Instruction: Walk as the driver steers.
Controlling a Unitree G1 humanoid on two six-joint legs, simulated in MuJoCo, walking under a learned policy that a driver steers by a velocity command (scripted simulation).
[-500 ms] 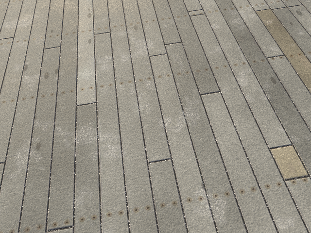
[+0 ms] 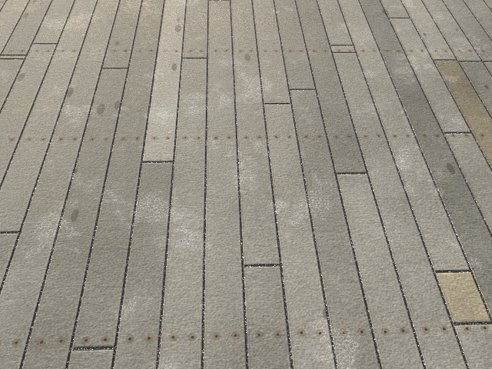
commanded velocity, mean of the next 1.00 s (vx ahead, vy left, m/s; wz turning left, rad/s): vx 0.00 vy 0.00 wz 0.02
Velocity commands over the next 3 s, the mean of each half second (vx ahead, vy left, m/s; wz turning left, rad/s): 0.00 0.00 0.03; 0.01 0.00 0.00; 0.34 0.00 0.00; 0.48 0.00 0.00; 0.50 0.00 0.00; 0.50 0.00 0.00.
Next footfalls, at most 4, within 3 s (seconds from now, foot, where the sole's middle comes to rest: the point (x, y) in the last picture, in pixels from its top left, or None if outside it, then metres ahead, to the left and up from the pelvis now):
0.02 right None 0.02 -0.13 -0.78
1.66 right None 0.42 -0.07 -0.78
2.20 left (229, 290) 0.73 0.08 -0.78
2.76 right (285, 212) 1.04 -0.10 -0.78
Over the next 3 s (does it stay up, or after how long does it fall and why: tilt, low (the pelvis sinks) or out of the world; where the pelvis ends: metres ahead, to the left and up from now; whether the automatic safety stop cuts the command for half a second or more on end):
stays up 1.00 -0.04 0.00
